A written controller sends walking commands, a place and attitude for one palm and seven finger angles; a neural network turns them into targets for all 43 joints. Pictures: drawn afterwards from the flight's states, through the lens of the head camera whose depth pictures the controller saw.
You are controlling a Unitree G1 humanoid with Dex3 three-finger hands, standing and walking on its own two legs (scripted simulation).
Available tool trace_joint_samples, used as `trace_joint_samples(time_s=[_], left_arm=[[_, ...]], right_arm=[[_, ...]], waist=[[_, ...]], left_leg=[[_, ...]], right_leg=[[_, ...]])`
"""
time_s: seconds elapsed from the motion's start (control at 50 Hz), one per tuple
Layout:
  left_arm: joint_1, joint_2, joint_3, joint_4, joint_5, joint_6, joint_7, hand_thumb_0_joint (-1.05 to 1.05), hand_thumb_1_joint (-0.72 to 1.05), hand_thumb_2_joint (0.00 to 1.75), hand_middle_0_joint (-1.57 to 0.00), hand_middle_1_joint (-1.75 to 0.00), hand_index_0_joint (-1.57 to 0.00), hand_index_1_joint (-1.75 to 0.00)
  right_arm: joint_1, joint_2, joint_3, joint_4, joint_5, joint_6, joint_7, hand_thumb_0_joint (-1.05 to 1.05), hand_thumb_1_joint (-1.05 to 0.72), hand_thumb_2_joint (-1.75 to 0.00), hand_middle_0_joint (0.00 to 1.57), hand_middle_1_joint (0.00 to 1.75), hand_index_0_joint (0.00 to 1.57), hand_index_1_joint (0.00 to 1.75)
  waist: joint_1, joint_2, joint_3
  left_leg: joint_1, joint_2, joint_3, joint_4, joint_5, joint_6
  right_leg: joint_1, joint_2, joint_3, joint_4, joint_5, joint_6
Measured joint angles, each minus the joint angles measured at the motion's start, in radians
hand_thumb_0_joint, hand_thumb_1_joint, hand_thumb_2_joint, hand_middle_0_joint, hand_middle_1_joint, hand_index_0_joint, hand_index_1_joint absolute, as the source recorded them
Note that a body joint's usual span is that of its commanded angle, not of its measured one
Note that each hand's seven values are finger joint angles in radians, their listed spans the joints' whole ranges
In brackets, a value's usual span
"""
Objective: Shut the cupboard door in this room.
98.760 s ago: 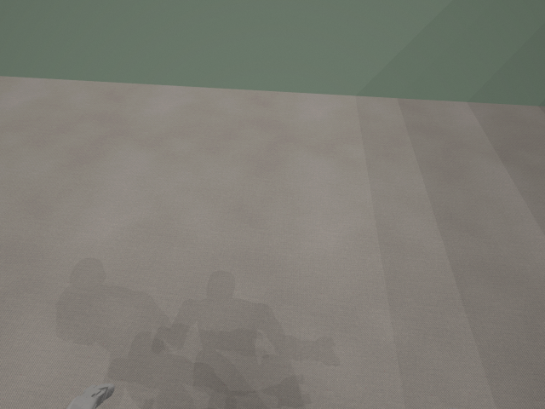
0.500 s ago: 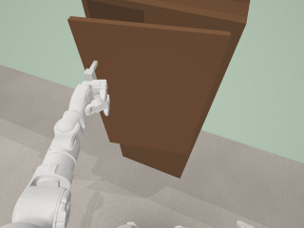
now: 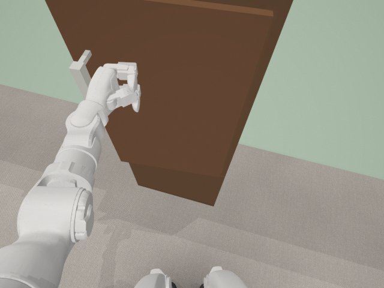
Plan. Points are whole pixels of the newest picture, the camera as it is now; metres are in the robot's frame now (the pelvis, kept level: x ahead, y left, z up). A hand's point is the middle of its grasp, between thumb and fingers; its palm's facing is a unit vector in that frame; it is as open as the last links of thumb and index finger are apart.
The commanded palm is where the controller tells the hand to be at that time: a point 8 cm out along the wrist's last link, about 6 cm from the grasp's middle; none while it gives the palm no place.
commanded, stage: push the door shut along its arc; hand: left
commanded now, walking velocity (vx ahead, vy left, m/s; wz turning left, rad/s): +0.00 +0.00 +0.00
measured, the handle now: (91, 83) +0.53 +0.17 +0.10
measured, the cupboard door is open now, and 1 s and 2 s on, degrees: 6 0 0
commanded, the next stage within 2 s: pull the fist back off the door in 0.68 s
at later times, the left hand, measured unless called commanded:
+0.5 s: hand (141, 83) +0.51 +0.07 +0.11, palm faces -0.42 -0.91 -0.03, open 2.9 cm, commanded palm +0.54 +0.10 +0.10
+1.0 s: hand (144, 82) +0.52 +0.06 +0.11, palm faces +0.02 -1.00 +0.06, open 2.4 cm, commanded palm +0.52 +0.07 +0.10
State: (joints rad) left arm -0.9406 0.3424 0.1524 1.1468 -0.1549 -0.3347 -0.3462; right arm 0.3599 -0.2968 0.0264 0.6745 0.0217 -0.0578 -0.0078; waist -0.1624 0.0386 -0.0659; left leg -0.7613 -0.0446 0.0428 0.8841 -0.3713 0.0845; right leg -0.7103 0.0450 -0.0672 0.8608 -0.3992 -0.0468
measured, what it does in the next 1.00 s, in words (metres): stands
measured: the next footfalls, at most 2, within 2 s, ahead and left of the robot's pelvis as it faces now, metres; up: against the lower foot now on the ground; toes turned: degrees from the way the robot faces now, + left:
none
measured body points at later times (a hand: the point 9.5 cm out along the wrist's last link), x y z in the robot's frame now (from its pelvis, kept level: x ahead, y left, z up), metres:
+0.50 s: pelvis +0.00 -0.02 -0.01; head +0.12 -0.01 +0.42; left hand +0.53 +0.12 +0.12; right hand +0.01 -0.30 -0.12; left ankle +0.03 +0.06 -0.69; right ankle +0.01 -0.09 -0.69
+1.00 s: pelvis -0.02 +0.00 -0.03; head +0.09 +0.03 +0.41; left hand +0.51 +0.11 +0.11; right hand +0.00 -0.26 -0.14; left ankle +0.03 +0.06 -0.69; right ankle +0.01 -0.09 -0.69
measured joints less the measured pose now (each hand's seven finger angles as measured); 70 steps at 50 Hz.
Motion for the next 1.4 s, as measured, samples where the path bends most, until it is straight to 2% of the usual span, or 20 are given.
trace_joint_samples(time_s=[0.14, 0.3, 0.56, 0.8, 0.82, 0.84, 0.92, 0.98, 1.04, 1.1, 1.14, 1.2, 1.28, 1.34, 1.4], left_arm=[[-0.016, 0.02, 0.03, 0.02, 0.011, 0.011, -0.024, 0.0, 0.88, 0.92, -1.3, -1.5, -1.29, -1.5], [-0.072, 0.054, 0.007, 0.062, 0.002, 0.034, -0.061, -0.02, 0.87, 0.93, -1.3, -1.5, -1.29, -1.5], [-0.226, 0.094, -0.036, 0.128, -0.003, 0.08, -0.127, -0.04, 0.86, 0.98, -1.3, -1.5, -1.3, -1.5], [-0.296, 0.061, -0.109, 0.133, -0.022, 0.118, -0.098, -0.05, 0.87, 1.03, -1.3, -1.5, -1.31, -1.5], [-0.299, 0.047, -0.096, 0.136, -0.016, 0.117, -0.079, -0.05, 0.86, 1.03, -1.3, -1.5, -1.31, -1.5], [-0.298, 0.025, -0.081, 0.138, -0.008, 0.114, -0.036, -0.05, 0.83, 1.03, -1.3, -1.5, -1.32, -1.5], [-0.286, -0.076, -0.027, 0.147, 0.019, 0.097, 0.238, -0.09, 0.7, 1.02, -1.3, -1.5, -1.35, -1.5], [-0.276, -0.134, 0.009, 0.159, 0.056, 0.064, 0.445, -0.11, 0.66, 1.0, -1.3, -1.5, -1.34, -1.5], [-0.265, -0.149, 0.011, 0.173, 0.119, 0.004, 0.571, -0.09, 0.7, 1.01, -1.3, -1.5, -1.32, -1.5], [-0.26, -0.129, -0.009, 0.19, 0.18, -0.043, 0.601, -0.05, 0.8, 1.04, -1.3, -1.5, -1.31, -1.5], [-0.259, -0.115, -0.019, 0.2, 0.192, -0.051, 0.59, -0.03, 0.86, 1.05, -1.3, -1.5, -1.31, -1.5], [-0.254, -0.104, -0.014, 0.21, 0.176, -0.033, 0.556, -0.04, 0.92, 1.05, -1.3, -1.5, -1.3, -1.5], [-0.215, -0.112, 0.02, 0.195, 0.117, -0.004, 0.522, -0.04, 0.94, 1.02, -1.3, -1.5, -1.3, -1.5], [-0.158, -0.131, 0.039, 0.154, 0.094, -0.022, 0.511, -0.02, 0.93, 0.98, -1.3, -1.5, -1.3, -1.5], [-0.086, -0.154, 0.054, 0.094, 0.104, -0.064, 0.51, -0.01, 0.92, 0.95, -1.3, -1.5, -1.3, -1.5]], right_arm=[[0.037, -0.001, -0.006, -0.003, -0.003, 0.026, 0.007, 0.0, -0.9, -0.9, 0.21, 0.3, 0.2, 0.3], [0.033, 0.001, 0.0, 0.002, 0.0, 0.036, -0.001, 0.0, -0.9, -0.9, 0.21, 0.3, 0.2, 0.3], [-0.01, -0.015, 0.003, 0.04, -0.008, -0.016, -0.026, 0.0, -0.9, -0.9, 0.21, 0.3, 0.2, 0.3], [-0.015, -0.002, 0.007, 0.093, -0.016, -0.067, -0.04, 0.0, -0.9, -0.9, 0.21, 0.3, 0.2, 0.3], [-0.01, -0.001, 0.004, 0.092, -0.016, -0.07, -0.037, 0.0, -0.9, -0.9, 0.21, 0.3, 0.2, 0.3], [-0.002, 0.001, -0.001, 0.089, -0.018, -0.074, -0.031, 0.0, -0.9, -0.9, 0.21, 0.3, 0.2, 0.3], [0.019, 0.017, -0.009, 0.078, -0.044, -0.077, 0.018, 0.0, -0.9, -0.9, 0.21, 0.3, 0.2, 0.3], [0.025, 0.032, -0.011, 0.068, -0.074, -0.079, 0.059, 0.0, -0.9, -0.9, 0.21, 0.3, 0.2, 0.3], [0.026, 0.044, -0.013, 0.058, -0.097, -0.079, 0.093, 0.0, -0.9, -0.9, 0.21, 0.3, 0.2, 0.3], [0.032, 0.047, -0.015, 0.052, -0.104, -0.072, 0.113, 0.0, -0.9, -0.9, 0.21, 0.3, 0.2, 0.3], [0.042, 0.046, -0.015, 0.052, -0.1, -0.06, 0.116, 0.0, -0.9, -0.9, 0.21, 0.3, 0.2, 0.3], [0.067, 0.037, -0.013, 0.051, -0.087, -0.039, 0.111, 0.0, -0.9, -0.9, 0.21, 0.3, 0.2, 0.3], [0.106, 0.022, -0.013, 0.044, -0.074, -0.018, 0.1, 0.0, -0.9, -0.9, 0.21, 0.3, 0.2, 0.3], [0.129, 0.013, -0.019, 0.036, -0.07, -0.011, 0.099, 0.0, -0.9, -0.9, 0.21, 0.3, 0.2, 0.3], [0.14, 0.008, -0.028, 0.024, -0.07, -0.004, 0.102, 0.0, -0.9, -0.9, 0.21, 0.3, 0.2, 0.3]], waist=[[-0.004, 0.007, -0.019], [-0.009, 0.004, -0.011], [-0.018, 0.001, -0.008], [-0.011, 0.001, -0.02], [-0.007, 0.005, -0.023], [0.0, 0.008, -0.029], [0.011, 0.008, -0.051], [-0.001, 0.006, -0.067], [-0.025, 0.009, -0.075], [-0.047, 0.016, -0.072], [-0.054, 0.02, -0.066], [-0.055, 0.026, -0.059], [-0.048, 0.028, -0.054], [-0.041, 0.026, -0.056], [-0.035, 0.022, -0.061]], left_leg=[[-0.017, 0.01, 0.006, 0.01, -0.014, -0.006], [-0.042, 0.017, -0.016, 0.029, -0.018, -0.017], [-0.154, 0.016, -0.045, 0.099, -0.027, -0.021], [-0.221, 0.002, -0.058, 0.143, -0.03, -0.011], [-0.227, 0.002, -0.058, 0.145, -0.029, -0.01], [-0.232, 0.002, -0.058, 0.146, -0.028, -0.01], [-0.24, -0.006, -0.056, 0.142, -0.019, -0.006], [-0.25, -0.008, -0.054, 0.147, -0.016, -0.005], [-0.262, -0.007, -0.049, 0.164, -0.018, -0.003], [-0.266, -0.004, -0.041, 0.177, -0.022, -0.001], [-0.26, -0.002, -0.033, 0.178, -0.023, 0.001], [-0.234, 0.002, -0.021, 0.159, -0.018, 0.003], [-0.177, 0.008, -0.003, 0.111, -0.008, 0.004], [-0.137, 0.014, 0.009, 0.08, -0.006, 0.003], [-0.105, 0.02, 0.018, 0.063, -0.011, 0.001]], right_leg=[[-0.021, 0.01, 0.007, 0.01, -0.01, -0.006], [-0.035, 0.018, -0.015, 0.014, -0.012, -0.018], [-0.131, 0.016, -0.049, 0.068, -0.024, -0.025], [-0.188, 0.002, -0.067, 0.107, -0.033, -0.016], [-0.192, 0.002, -0.067, 0.107, -0.032, -0.015], [-0.197, 0.001, -0.068, 0.107, -0.03, -0.012], [-0.206, -0.007, -0.066, 0.108, -0.024, -0.004], [-0.216, -0.01, -0.065, 0.116, -0.022, -0.001], [-0.23, -0.011, -0.062, 0.134, -0.024, 0.0], [-0.238, -0.01, -0.055, 0.152, -0.027, 0.001], [-0.236, -0.008, -0.047, 0.154, -0.025, 0.001], [-0.216, -0.005, -0.033, 0.14, -0.017, 0.003], [-0.17, 0.003, -0.011, 0.099, -0.002, 0.006], [-0.137, 0.01, 0.004, 0.072, 0.004, 0.005], [-0.111, 0.017, 0.016, 0.058, 0.002, 0.001]])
